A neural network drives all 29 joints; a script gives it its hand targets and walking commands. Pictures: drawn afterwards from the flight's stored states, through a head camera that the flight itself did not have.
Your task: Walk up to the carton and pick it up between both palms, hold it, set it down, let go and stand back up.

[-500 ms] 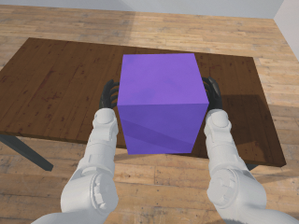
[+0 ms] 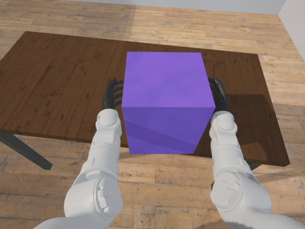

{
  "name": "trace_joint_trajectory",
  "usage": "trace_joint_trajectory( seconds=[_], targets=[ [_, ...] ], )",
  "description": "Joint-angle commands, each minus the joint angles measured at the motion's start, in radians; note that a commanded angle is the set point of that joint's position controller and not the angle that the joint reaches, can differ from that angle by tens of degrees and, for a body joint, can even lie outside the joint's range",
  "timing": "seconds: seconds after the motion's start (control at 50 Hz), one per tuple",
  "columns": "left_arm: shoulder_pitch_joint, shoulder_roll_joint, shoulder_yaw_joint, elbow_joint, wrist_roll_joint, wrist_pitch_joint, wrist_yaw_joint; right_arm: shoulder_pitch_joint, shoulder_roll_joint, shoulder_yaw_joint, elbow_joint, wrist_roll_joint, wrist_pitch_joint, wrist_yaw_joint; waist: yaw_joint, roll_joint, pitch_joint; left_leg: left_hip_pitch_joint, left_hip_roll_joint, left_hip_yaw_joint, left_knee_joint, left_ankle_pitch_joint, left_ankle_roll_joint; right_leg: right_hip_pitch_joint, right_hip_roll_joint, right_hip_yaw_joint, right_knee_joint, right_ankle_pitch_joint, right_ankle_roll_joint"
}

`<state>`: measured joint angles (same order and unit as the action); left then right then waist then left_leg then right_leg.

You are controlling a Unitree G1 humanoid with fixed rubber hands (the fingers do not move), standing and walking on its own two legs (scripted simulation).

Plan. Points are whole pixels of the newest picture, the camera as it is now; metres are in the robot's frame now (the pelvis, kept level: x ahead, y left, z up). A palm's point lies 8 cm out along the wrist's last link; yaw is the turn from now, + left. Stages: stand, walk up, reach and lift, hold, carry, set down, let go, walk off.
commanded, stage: set down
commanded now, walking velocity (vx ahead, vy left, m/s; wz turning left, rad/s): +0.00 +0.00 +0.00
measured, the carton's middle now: (162, 106) +0.45 -0.02 +0.00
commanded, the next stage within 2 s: none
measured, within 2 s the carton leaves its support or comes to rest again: neither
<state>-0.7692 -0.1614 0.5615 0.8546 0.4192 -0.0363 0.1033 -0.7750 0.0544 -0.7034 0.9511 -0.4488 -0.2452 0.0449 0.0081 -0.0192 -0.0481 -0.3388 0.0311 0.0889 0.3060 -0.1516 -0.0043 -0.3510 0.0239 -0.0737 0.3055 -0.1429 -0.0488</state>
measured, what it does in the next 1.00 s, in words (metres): stands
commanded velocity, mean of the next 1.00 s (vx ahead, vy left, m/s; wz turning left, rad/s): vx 0.00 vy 0.00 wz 0.00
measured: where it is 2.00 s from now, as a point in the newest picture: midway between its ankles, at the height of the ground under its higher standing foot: outside the picture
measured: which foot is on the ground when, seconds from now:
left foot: down 0.00-1.00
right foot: down 0.00-1.00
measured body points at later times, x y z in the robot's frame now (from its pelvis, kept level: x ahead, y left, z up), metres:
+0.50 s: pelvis +0.00 +0.00 +0.00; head +0.08 +0.01 +0.44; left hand +0.42 +0.13 +0.04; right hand +0.42 -0.17 +0.06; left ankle -0.01 +0.12 -0.75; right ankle -0.01 -0.09 -0.75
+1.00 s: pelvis +0.00 +0.00 +0.00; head +0.08 +0.02 +0.44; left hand +0.42 +0.14 +0.04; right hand +0.42 -0.17 +0.05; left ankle -0.01 +0.12 -0.75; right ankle -0.01 -0.09 -0.75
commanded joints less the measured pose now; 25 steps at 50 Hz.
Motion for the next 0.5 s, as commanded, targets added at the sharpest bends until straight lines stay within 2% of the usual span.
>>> trace_joint_trajectory(
  seconds=[0.0, 0.02, 0.04, 0.06, 0.24, 0.48],
  targets=[
    [-0.518, -0.345, -0.241, -0.04, 0.02, -0.035, -0.086, -0.516, 0.365, 0.264, -0.014, -0.059, -0.037, 0.129, -0.004, -0.019, -0.594, 0.134, 0.009, 0.024, -0.004, 0.202, 0.013, 0.358, -0.041, -0.011, 0.073, 0.478, 0.08],
    [-0.508, -0.339, -0.233, -0.043, 0.026, -0.034, -0.087, -0.503, 0.368, 0.268, -0.003, -0.056, -0.034, 0.129, 0.001, -0.015, -0.577, 0.13, 0.008, 0.024, -0.005, 0.208, 0.015, 0.367, -0.042, -0.008, 0.075, 0.489, 0.083],
    [-0.531, -0.337, -0.234, -0.057, 0.008, -0.032, -0.092, -0.507, 0.354, 0.234, -0.007, -0.074, -0.014, 0.13, -0.035, -0.022, -0.536, 0.165, 0.008, 0.012, -0.011, 0.167, 0.017, 0.343, -0.043, 0.0, 0.072, 0.443, 0.105],
    [-0.53, -0.336, -0.231, -0.06, 0.007, -0.031, -0.093, -0.5, 0.359, 0.231, -0.007, -0.077, -0.009, 0.132, -0.023, -0.024, -0.538, 0.171, 0.007, 0.015, -0.012, 0.168, 0.017, 0.329, -0.041, -0.004, 0.07, 0.429, 0.106],
    [-0.488, -0.327, -0.208, -0.072, 0.028, -0.027, -0.096, -0.454, 0.37, 0.225, -0.034, -0.091, 0.007, 0.139, -0.025, -0.031, -0.529, 0.186, 0.006, 0.017, 0.003, 0.202, 0.02, 0.307, -0.038, -0.007, 0.072, 0.443, 0.111],
    [-0.443, -0.333, -0.203, -0.089, 0.047, -0.017, -0.088, -0.416, 0.359, 0.214, -0.038, -0.087, 0.02, 0.149, -0.022, -0.011, -0.502, 0.225, 0.012, 0.009, 0.019, 0.229, 0.015, 0.227, -0.033, -0.015, 0.053, 0.36, 0.095]
  ],
)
